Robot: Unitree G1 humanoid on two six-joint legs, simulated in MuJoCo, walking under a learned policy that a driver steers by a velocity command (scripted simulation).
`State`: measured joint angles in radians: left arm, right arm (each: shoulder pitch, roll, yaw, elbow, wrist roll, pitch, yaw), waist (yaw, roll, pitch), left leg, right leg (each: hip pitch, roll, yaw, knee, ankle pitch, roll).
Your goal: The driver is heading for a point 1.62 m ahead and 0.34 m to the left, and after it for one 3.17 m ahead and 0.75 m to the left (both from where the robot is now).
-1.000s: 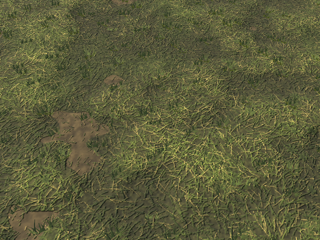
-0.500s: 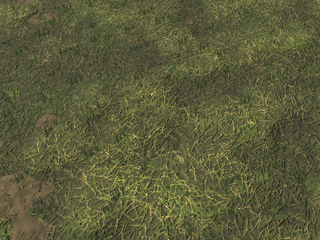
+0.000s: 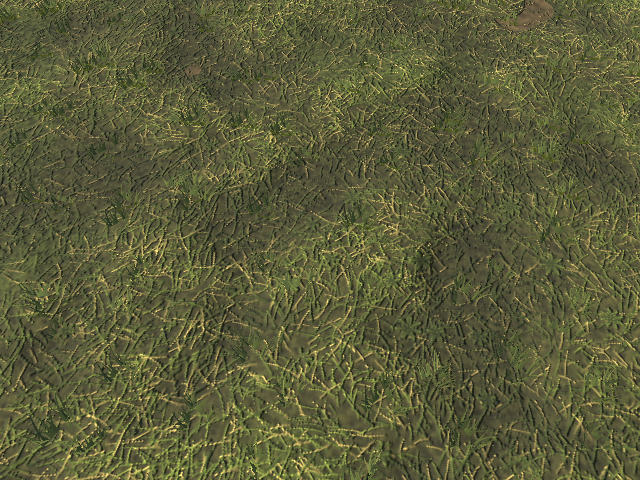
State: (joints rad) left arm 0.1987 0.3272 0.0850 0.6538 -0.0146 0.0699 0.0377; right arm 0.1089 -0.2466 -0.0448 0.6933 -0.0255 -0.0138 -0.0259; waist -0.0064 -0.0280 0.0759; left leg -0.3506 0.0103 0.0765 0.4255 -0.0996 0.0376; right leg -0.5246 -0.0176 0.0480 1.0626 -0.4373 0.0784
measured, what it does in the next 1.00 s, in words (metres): steps on the spot: right foot, then left foot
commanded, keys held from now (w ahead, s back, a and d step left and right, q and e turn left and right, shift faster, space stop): no key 0.88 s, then w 0.12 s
